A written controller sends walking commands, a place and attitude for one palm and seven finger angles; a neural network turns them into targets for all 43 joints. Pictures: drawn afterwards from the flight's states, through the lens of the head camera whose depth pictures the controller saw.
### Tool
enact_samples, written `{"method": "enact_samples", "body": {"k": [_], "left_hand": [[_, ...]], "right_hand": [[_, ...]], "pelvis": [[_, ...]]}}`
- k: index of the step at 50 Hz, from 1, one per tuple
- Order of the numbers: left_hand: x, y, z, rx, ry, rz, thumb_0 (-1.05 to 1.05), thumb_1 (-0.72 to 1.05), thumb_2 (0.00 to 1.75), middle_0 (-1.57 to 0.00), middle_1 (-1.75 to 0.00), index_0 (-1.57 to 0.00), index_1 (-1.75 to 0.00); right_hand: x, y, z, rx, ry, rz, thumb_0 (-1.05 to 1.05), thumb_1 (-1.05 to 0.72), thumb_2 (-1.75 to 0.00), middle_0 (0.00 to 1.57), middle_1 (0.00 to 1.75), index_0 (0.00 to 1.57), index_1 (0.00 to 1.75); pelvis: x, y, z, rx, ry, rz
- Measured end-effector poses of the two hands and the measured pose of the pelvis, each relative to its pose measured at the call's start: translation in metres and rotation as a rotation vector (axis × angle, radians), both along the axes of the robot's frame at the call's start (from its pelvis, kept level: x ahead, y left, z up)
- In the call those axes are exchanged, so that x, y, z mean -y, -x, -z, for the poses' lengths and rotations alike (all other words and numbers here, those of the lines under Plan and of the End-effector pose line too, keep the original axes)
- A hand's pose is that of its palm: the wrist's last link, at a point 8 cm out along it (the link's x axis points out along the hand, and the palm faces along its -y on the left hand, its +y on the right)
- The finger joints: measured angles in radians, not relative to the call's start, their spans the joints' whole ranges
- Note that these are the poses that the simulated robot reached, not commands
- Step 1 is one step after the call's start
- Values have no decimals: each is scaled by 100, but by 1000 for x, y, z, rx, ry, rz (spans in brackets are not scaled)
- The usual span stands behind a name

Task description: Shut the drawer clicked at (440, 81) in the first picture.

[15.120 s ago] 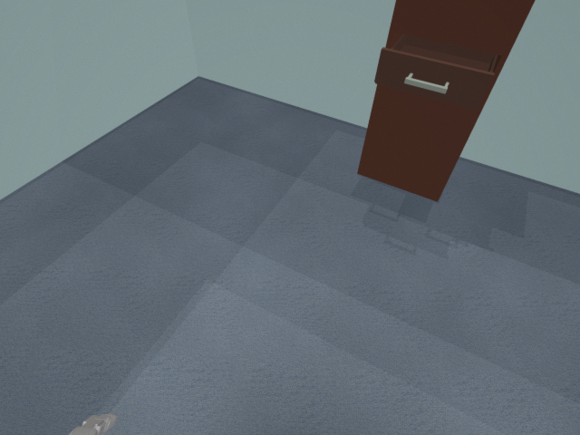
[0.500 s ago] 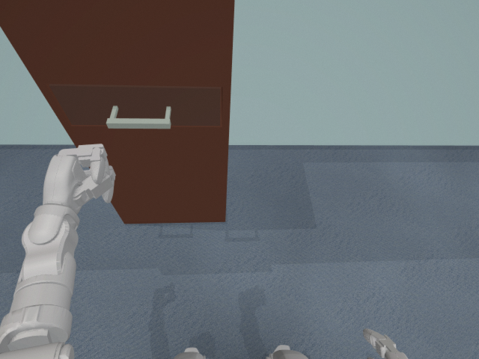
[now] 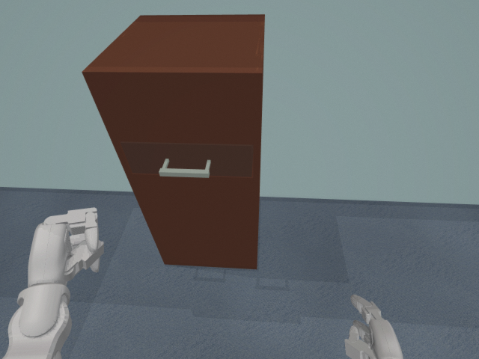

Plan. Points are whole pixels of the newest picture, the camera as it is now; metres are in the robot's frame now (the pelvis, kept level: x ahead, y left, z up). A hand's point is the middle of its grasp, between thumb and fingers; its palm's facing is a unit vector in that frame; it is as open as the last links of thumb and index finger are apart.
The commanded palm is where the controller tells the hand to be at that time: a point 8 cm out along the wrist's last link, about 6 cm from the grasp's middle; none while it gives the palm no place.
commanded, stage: draw the hand back to the body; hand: left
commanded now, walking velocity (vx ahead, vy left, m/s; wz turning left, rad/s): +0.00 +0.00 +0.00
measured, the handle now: (185, 168) +0.64 +0.24 -0.10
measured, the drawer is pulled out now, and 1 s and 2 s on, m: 0.00 0.00 0.00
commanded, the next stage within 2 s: step back with the hand held close in 0.38 s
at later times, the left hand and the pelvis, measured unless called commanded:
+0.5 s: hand (70, 279) +0.17 +0.23 +0.15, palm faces +0.41 -0.82 -0.39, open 3.2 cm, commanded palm +0.12 +0.26 +0.18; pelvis -0.01 -0.02 +0.01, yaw +0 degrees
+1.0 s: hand (24, 302) +0.14 +0.26 +0.16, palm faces +0.34 -0.79 -0.51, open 3.2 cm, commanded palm +0.08 +0.29 +0.18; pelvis -0.05 +0.02 +0.00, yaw +0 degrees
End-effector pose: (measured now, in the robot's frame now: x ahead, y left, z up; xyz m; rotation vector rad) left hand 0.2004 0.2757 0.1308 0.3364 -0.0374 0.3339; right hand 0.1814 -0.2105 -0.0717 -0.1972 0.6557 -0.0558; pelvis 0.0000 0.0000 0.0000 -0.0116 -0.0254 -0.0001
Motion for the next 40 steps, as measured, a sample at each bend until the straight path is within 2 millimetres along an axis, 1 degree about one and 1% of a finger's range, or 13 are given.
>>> {"method": "enact_samples", "body": {"k": [4, 11, 14, 17, 21, 23, 25, 27, 31, 36, 40], "left_hand": [[1, 23, -17, 28, -40, -20, 2, 89, 89, -140, -160, -140, -160], [6, 62, -56, 109, -153, -46, 2, 89, 89, -140, -160, -140, -160], [9, 74, -66, 132, -185, -52, 1, 89, 89, -141, -160, -141, -160], [9, 77, -60, 118, -169, -72, 1, 89, 89, -141, -160, -141, -160], [8, 74, -43, 71, -126, -90, 1, 89, 89, -141, -160, -141, -160], [10, 73, -39, 58, -114, -86, 1, 89, 89, -141, -160, -141, -160], [14, 73, -39, 60, -111, -73, 1, 89, 89, -141, -160, -141, -160], [16, 72, -43, 78, -122, -55, 2, 89, 89, -141, -160, -141, -160], [12, 70, -51, 109, -175, -26, 2, 88, 89, -141, -160, -141, -160], [4, 67, -46, 66, -204, 10, 1, 88, 89, -141, -160, -141, -160], [-2, 71, -43, 23, -221, 37, 1, 88, 89, -141, -160, -140, -160]], "right_hand": [[1, -5, -4, 17, 2, -22, 2, -90, -90, 20, 30, 20, 30], [5, -7, -5, 43, -2, -45, 2, -90, -90, 20, 30, 20, 30], [6, -6, -4, 48, -7, -45, 2, -90, -90, 20, 30, 20, 30], [8, -2, -1, 39, -7, -41, 2, -90, -90, 20, 30, 20, 30], [12, 7, 2, 20, 1, -30, 2, -90, -90, 20, 30, 20, 30], [15, 12, 2, 16, 7, -22, 2, -90, -90, 20, 30, 20, 30], [18, 17, 2, 17, 13, -15, 2, -90, -90, 20, 30, 20, 30], [21, 20, 2, 16, 18, -6, 2, -90, -90, 20, 30, 20, 30], [28, 29, 2, -19, 30, 31, 2, -90, -90, 20, 30, 20, 30], [34, 42, 5, -79, 54, 83, 2, -90, -90, 20, 30, 20, 30], [32, 51, 8, -110, 63, 114, 2, -90, -90, 20, 30, 20, 30]], "pelvis": [[4, -1, -2, 20, 0, -2], [9, -2, -4, 40, 3, -5], [11, 0, -4, 48, 4, -7], [13, 4, -5, 55, 3, -10], [16, 9, -5, 58, 1, -7], [17, 10, -5, 60, 0, -3], [18, 10, -5, 63, 1, -1], [18, 10, -5, 60, 3, -1], [15, 15, -5, 18, 14, -7], [6, 23, -5, -26, 8, 0], [-3, 29, -5, -44, 0, 3]]}}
